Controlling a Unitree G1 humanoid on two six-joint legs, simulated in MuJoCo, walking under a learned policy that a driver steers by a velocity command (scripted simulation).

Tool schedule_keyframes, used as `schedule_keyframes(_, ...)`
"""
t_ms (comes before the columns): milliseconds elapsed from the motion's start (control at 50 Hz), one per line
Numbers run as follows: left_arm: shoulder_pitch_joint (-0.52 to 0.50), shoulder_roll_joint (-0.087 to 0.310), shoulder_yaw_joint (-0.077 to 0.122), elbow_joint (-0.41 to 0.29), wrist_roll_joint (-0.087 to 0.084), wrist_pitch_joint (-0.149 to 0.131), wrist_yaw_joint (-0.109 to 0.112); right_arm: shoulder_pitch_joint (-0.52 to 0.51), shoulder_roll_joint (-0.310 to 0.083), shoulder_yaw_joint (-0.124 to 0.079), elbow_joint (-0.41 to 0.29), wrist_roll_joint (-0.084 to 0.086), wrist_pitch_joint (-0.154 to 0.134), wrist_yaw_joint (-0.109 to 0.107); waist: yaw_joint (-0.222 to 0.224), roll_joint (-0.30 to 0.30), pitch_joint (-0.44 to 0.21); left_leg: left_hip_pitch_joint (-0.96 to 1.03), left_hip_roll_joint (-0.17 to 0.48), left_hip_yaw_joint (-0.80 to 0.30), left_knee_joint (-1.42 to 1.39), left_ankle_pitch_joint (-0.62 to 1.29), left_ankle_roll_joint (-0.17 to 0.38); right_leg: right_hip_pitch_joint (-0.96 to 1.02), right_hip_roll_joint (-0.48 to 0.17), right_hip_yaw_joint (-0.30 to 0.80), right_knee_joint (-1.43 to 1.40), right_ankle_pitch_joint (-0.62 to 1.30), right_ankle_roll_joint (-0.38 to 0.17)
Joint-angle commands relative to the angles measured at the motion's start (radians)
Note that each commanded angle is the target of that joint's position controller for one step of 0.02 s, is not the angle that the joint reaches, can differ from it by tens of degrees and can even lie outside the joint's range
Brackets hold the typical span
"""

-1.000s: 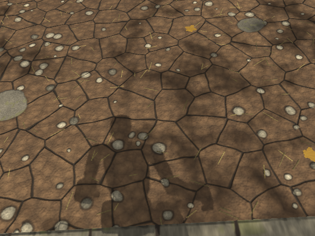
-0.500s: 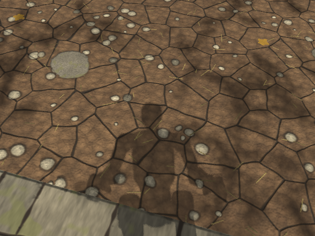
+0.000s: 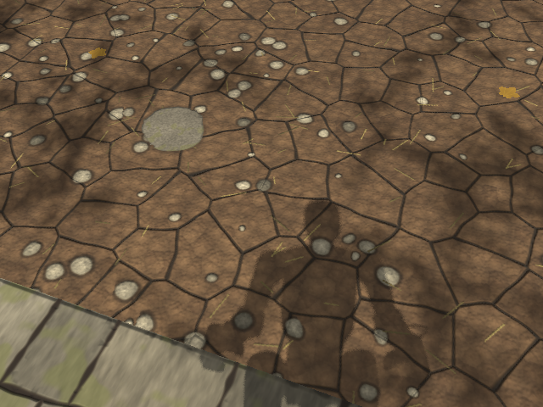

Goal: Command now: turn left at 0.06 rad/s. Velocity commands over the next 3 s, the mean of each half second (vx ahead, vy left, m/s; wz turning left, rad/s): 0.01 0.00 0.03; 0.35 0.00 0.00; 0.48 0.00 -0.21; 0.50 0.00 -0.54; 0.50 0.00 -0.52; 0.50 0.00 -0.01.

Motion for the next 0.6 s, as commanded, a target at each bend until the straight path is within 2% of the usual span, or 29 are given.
schedule_keyframes(20,0.028,0.12,0.032,-0.027,-0.008,-0.015,-0.003,-0.012,-0.126,-0.02,-0.014,0.0,-0.029,-0.008,0.031,0.033,-0.077,0.003,0.118,-0.105,-0.054,0.21,0.05,0.05,-0.09,0.103,-0.128,0.11,-0.013)
schedule_keyframes(40,0.004,0.132,0.035,-0.013,-0.004,-0.011,0.0,-0.019,-0.095,-0.01,-0.008,0.0,-0.035,-0.005,0.014,0.021,-0.052,-0.028,0.11,-0.102,-0.068,0.17,0.049,0.072,-0.088,0.101,-0.118,0.1,-0.008)
schedule_keyframes(60,-0.001,0.131,0.037,-0.001,-0.002,-0.009,0.001,-0.014,-0.092,-0.007,0.007,-0.001,-0.039,-0.007,0.01,0.028,-0.042,-0.041,0.104,-0.098,-0.079,0.152,0.046,0.083,-0.092,0.101,-0.113,0.121,-0.009)
schedule_keyframes(120,0.017,0.13,0.038,0.037,-0.001,-0.008,0.0,0.008,-0.099,-0.004,0.054,0.001,-0.044,-0.017,0.012,0.038,-0.037,-0.032,0.098,-0.096,-0.095,0.165,0.046,0.087,-0.106,0.106,-0.111,0.176,-0.015)
schedule_keyframes(240,0.031,0.118,0.034,0.123,-0.003,-0.005,0.003,0.01,-0.091,0.004,0.123,0.002,-0.047,-0.021,0.012,0.002,-0.008,-0.039,0.103,-0.1,-0.121,0.12,0.055,0.079,-0.102,0.106,-0.138,0.129,-0.001)
schedule_keyframes(420,0.057,0.102,0.023,0.222,-0.003,-0.006,0.01,0.026,-0.07,0.015,0.205,0.004,-0.052,-0.024,0.012,-0.015,-0.006,-0.041,0.101,-0.093,-0.134,0.109,0.063,0.08,-0.107,0.106,-0.146,0.125,0.004)
schedule_keyframes(440,0.068,0.099,0.022,0.232,-0.002,-0.005,0.009,0.042,-0.069,0.015,0.215,0.003,-0.051,-0.024,0.01,-0.009,-0.028,-0.037,0.094,-0.094,-0.146,0.004,0.069,0.085,-0.094,0.097,-0.14,0.038,0.002)
schedule_keyframes(480,0.066,0.113,0.03,0.231,0.005,0.0,0.006,0.067,-0.112,-0.004,0.221,0.002,-0.04,-0.023,-0.002,0.035,0.003,-0.072,0.087,-0.133,-0.156,-0.341,0.114,0.005,-0.034,0.052,-0.051,-0.235,-0.018)
schedule_keyframes(500,0.044,0.111,0.031,0.221,0.012,0.003,0.001,0.091,-0.122,-0.011,0.223,-0.001,-0.035,-0.02,-0.018,0.055,0.05,-0.086,0.116,-0.191,-0.189,-0.49,0.146,-0.087,-0.015,0.042,0.002,-0.318,-0.026)
schedule_keyframes(540,0.006,0.058,0.02,0.193,0.025,-0.007,-0.009,0.144,-0.142,-0.027,0.238,-0.003,-0.037,-0.019,-0.039,0.144,0.115,-0.067,0.249,-0.365,-0.288,-0.61,0.223,-0.211,0.002,-0.041,0.172,-0.23,-0.021)
schedule_keyframes(560,-0.008,0.059,0.02,0.182,0.028,-0.018,-0.012,0.149,-0.129,-0.03,0.239,-0.005,-0.043,-0.018,-0.043,0.142,0.13,-0.069,0.295,-0.41,-0.315,-0.565,0.249,-0.243,-0.031,-0.035,0.235,-0.186,-0.024)
schedule_keyframes(600,-0.01,0.083,0.03,0.167,0.021,-0.04,-0.021,0.14,-0.126,-0.036,0.234,-0.012,-0.06,-0.013,-0.029,0.111,0.108,-0.015,0.301,-0.385,-0.308,-0.432,0.257,-0.283,-0.061,-0.017,0.268,-0.22,-0.032)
